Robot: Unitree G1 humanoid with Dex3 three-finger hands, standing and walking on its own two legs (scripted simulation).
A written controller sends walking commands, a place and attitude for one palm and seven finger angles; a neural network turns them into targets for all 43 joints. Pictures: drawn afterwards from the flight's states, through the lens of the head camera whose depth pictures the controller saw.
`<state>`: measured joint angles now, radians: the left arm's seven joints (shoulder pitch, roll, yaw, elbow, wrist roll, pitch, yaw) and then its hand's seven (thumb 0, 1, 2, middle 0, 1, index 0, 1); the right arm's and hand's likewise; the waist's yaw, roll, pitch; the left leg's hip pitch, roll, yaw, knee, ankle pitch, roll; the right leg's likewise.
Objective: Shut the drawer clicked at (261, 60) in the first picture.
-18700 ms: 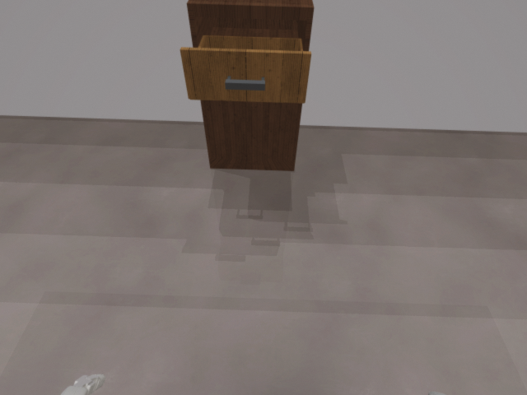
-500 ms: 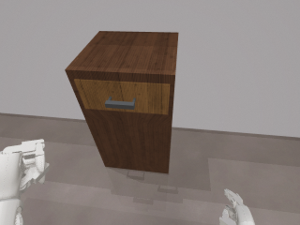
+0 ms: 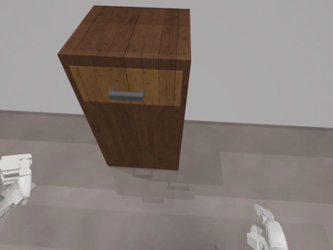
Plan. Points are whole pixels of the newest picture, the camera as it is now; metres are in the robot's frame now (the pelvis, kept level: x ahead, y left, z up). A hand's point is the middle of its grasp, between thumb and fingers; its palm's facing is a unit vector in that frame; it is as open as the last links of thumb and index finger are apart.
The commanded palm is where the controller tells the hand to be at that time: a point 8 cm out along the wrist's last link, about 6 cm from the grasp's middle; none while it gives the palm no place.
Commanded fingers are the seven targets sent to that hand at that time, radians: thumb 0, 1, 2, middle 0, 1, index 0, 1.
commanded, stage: step back with the hand held close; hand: left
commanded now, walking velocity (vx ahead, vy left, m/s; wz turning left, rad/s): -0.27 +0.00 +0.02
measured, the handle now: (127, 92) +0.67 +0.20 -0.07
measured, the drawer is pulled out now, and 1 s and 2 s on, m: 0.00 0.00 0.00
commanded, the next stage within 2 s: stop stepping back and stand still in 0.94 s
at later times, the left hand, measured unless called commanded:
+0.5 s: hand out of the picture +0.12 +0.26 +0.17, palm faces +0.39 -0.78 -0.50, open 3.3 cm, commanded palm +0.04 +0.29 +0.18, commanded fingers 0.00 0.90 0.90 -1.40 -1.60 -1.40 -1.60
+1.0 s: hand out of the picture +0.02 +0.25 +0.18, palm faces +0.40 -0.82 -0.40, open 3.2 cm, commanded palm -0.03 +0.29 +0.18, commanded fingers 0.00 0.90 0.90 -1.40 -1.60 -1.40 -1.60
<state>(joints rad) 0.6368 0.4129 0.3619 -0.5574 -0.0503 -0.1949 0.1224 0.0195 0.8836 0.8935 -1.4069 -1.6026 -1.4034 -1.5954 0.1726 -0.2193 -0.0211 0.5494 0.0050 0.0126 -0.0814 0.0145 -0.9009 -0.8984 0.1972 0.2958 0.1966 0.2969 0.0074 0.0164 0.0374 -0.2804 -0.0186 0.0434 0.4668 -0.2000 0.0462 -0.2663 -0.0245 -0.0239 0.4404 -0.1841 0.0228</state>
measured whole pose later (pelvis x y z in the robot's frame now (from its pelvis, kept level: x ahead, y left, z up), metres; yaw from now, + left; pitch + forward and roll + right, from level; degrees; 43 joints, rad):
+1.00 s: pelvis -0.15 +0.00 -0.02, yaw +3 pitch -3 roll -5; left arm 0.60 0.45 0.39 -0.55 -0.07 -0.34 0.10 0.01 0.88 0.89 -1.41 -1.60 -1.41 -1.60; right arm 0.24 -0.27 -0.03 0.60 0.00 -0.06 -0.08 0.01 -0.90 -0.90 0.20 0.30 0.20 0.30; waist -0.02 0.04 -0.06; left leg -0.49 0.04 -0.01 0.55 -0.08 0.03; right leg -0.06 0.11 -0.01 0.49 -0.39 -0.02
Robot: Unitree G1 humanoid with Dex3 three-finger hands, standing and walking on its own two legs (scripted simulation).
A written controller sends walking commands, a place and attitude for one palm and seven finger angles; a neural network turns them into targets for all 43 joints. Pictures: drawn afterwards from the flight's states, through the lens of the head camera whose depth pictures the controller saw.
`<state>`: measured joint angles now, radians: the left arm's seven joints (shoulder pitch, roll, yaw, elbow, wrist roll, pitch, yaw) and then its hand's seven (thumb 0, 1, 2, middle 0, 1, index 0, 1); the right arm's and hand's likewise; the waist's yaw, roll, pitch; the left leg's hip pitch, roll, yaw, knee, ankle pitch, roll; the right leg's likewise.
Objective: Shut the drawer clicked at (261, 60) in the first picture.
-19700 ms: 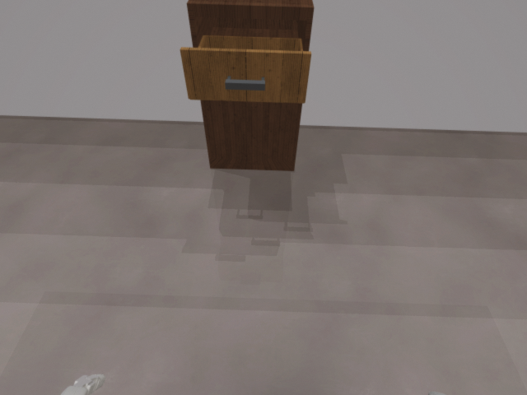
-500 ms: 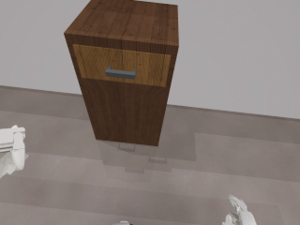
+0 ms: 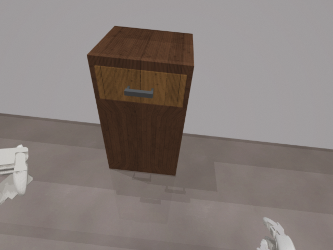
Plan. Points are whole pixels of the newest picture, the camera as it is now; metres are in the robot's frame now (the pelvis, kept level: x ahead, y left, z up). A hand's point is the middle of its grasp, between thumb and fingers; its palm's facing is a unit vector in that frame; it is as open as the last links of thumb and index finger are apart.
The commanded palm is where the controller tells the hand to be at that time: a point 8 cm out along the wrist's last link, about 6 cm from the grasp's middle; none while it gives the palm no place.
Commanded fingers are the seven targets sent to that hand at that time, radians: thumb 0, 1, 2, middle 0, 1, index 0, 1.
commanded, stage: stop stepping back and stand still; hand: left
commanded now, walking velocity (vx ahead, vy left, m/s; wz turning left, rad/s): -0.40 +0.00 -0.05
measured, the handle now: (139, 91) +0.83 +0.16 -0.05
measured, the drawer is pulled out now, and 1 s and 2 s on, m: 0.00 0.00 0.00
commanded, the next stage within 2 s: let the arm hang, fingers relaxed in 1.18 s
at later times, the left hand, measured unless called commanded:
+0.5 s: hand out of the picture +0.10 +0.35 +0.19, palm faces +0.48 -0.84 -0.24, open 3.2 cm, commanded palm +0.03 +0.37 +0.19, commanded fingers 0.00 0.90 0.90 -1.40 -1.60 -1.40 -1.60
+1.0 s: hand out of the picture +0.06 +0.35 +0.16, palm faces +0.37 -0.87 -0.33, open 3.3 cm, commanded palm +0.00 +0.39 +0.19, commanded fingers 0.00 0.90 0.90 -1.40 -1.60 -1.40 -1.60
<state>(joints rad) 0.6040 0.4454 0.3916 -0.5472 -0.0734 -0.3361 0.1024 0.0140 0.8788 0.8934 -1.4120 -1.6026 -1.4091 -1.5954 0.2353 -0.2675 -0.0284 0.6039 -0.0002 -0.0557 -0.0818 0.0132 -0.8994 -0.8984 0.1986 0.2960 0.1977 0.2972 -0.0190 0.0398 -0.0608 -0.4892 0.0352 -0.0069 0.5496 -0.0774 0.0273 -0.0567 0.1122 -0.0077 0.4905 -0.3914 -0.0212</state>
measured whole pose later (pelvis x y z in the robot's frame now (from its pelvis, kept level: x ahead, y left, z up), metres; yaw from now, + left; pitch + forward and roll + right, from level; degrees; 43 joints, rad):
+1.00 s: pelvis -0.15 +0.12 +0.00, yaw -4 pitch -2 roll +1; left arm 0.58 0.33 0.36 -0.57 -0.03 -0.17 0.17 0.02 0.89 0.89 -1.41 -1.60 -1.41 -1.60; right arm 0.24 -0.21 -0.02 0.67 0.00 -0.11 -0.09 0.01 -0.90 -0.90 0.20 0.30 0.20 0.30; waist -0.01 -0.07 -0.03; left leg -0.33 0.05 0.07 0.66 -0.31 0.01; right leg -0.22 -0.05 -0.08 0.72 -0.46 -0.01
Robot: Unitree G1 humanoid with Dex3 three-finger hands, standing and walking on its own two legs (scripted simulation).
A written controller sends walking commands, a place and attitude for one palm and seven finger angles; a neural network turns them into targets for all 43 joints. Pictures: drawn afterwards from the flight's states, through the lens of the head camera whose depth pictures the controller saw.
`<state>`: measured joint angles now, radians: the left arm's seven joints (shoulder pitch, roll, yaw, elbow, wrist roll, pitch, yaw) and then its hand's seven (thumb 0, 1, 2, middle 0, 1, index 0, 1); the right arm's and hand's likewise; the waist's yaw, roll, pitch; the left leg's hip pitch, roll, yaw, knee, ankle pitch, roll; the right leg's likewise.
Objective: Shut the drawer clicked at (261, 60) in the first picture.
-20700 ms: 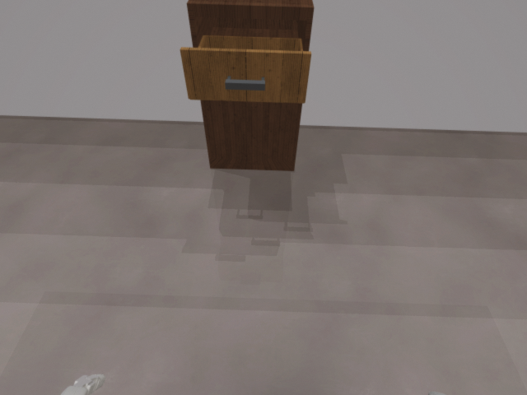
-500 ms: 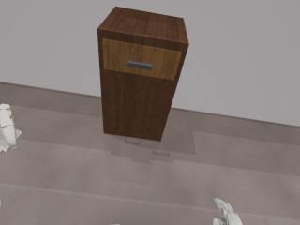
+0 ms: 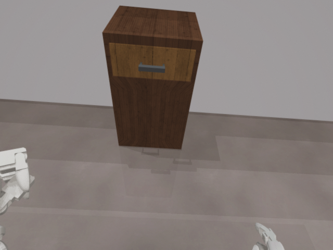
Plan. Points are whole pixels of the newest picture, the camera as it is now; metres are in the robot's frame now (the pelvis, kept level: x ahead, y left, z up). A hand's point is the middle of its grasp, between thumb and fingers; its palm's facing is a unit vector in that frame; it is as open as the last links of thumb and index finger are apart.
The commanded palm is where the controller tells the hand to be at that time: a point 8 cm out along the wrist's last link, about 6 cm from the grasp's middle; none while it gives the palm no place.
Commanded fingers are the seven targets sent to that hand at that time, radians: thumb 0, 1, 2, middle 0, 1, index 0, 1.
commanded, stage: stop stepping back and stand still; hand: left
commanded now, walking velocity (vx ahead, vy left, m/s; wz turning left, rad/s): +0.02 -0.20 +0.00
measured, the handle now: (152, 66) +0.97 +0.11 -0.05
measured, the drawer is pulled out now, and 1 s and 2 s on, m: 0.00 0.00 0.00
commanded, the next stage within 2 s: let the arm hang, fingers relaxed in 0.18 s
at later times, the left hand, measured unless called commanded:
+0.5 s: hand out of the picture +0.12 +0.19 -0.11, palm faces +0.08 -0.96 -0.27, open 3.1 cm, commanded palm none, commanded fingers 0.00 0.90 0.90 -0.92 -1.08 -0.92 -1.08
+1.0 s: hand out of the picture -0.02 +0.19 -0.15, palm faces +0.06 -0.97 -0.23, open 6.7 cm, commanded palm none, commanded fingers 0.00 0.90 0.90 -0.20 -0.30 -0.20 -0.30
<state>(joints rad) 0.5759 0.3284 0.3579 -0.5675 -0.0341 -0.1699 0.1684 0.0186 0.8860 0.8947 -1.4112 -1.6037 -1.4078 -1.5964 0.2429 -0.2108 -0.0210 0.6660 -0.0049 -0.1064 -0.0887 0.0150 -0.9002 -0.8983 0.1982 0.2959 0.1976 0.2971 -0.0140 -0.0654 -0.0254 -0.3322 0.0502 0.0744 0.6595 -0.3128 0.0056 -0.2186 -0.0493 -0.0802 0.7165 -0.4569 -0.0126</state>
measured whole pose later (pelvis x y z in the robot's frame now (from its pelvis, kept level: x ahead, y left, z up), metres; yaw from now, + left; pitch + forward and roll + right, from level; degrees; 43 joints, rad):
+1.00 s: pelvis -0.01 +0.00 +0.03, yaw +2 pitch -2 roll +0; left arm 0.28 0.17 0.00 1.11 0.01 0.01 0.02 0.01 0.90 0.89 -0.33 -0.46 -0.33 -0.44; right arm 0.29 -0.15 0.00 1.09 -0.02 0.03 -0.02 0.01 -0.91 -0.90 0.20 0.30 0.19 0.30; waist 0.00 0.03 0.05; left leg -0.20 0.03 0.09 0.42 -0.19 0.01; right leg -0.20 -0.03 -0.11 0.42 -0.19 -0.02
